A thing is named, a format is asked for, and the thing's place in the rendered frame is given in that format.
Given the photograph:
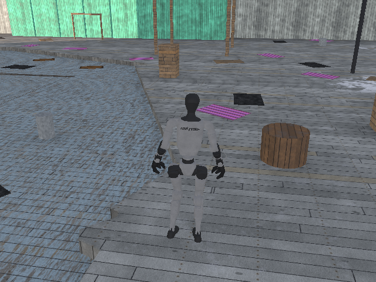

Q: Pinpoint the left robot shin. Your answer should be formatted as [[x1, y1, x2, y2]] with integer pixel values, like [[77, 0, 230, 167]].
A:
[[170, 190, 181, 231]]

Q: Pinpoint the left robot upper arm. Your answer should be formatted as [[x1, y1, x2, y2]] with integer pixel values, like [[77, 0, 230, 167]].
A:
[[160, 117, 179, 150]]

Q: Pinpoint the robot left forearm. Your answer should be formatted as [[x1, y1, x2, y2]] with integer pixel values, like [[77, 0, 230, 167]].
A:
[[154, 141, 166, 163]]

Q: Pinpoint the robot right forearm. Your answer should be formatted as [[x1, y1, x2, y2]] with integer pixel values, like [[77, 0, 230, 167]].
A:
[[213, 143, 224, 167]]

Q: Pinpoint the right robot upper arm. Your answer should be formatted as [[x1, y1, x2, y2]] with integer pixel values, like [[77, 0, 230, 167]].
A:
[[203, 119, 219, 152]]

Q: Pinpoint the humanoid robot head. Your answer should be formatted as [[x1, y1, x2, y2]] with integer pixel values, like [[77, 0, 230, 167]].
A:
[[181, 93, 201, 122]]

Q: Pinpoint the robot right hand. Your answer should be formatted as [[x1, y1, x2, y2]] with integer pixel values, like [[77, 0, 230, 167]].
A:
[[211, 165, 225, 179]]

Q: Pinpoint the robot left hand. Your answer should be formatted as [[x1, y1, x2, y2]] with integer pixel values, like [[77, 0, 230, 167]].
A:
[[152, 160, 165, 174]]

